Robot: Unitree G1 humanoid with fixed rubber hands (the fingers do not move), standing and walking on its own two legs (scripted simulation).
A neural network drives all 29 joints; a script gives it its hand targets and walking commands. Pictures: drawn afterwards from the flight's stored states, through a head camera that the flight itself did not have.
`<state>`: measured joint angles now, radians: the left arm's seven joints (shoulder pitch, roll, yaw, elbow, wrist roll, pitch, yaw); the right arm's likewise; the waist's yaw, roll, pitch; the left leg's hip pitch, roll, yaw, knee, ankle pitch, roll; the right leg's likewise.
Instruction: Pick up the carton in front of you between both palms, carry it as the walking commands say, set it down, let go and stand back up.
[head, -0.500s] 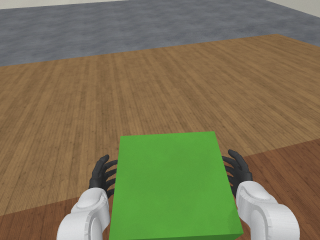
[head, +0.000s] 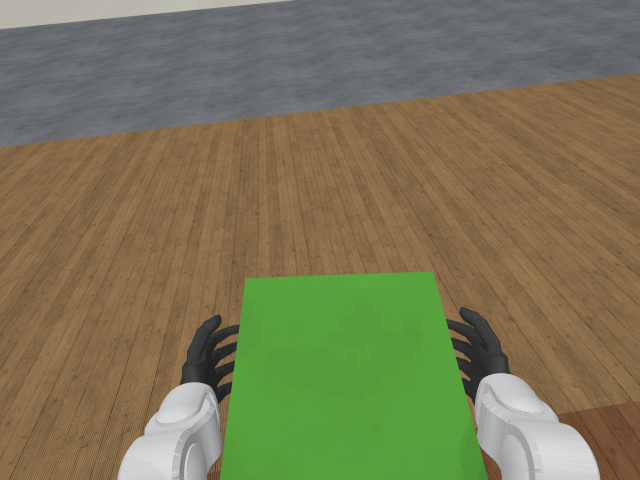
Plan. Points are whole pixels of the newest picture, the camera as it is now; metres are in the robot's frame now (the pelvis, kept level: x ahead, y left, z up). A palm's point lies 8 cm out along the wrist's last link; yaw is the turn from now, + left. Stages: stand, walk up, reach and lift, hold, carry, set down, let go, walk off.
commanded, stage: carry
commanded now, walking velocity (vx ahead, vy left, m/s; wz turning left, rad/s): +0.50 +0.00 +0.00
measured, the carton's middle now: (343, 404) +0.23 +0.00 +0.02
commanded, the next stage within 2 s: none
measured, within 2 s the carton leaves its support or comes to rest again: neither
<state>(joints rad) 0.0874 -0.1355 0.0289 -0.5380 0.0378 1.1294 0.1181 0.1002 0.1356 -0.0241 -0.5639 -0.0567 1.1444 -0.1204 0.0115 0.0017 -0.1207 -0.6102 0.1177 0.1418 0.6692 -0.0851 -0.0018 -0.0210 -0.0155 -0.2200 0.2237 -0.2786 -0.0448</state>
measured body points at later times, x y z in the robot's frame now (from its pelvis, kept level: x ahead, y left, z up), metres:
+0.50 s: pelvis +0.33 +0.03 +0.00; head +0.35 +0.04 +0.45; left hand +0.65 +0.17 +0.09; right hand +0.63 -0.14 +0.10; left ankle +0.26 +0.11 -0.75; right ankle +0.46 -0.12 -0.70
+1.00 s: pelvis +0.68 -0.03 -0.03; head +0.76 -0.04 +0.42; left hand +1.02 +0.13 +0.05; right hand +1.03 -0.18 +0.04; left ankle +0.78 +0.10 -0.73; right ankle +0.58 -0.07 -0.76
